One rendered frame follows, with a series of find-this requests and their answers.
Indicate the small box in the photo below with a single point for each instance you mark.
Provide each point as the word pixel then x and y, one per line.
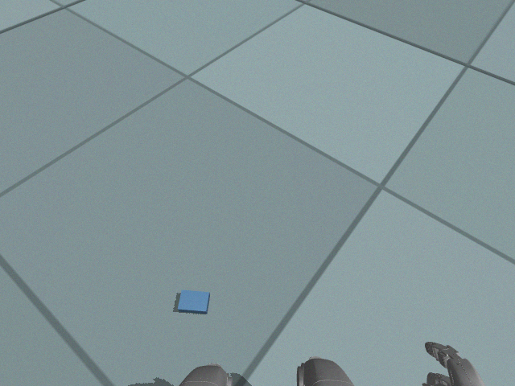
pixel 194 302

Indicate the right robot hand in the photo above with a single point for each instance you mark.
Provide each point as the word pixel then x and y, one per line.
pixel 461 371

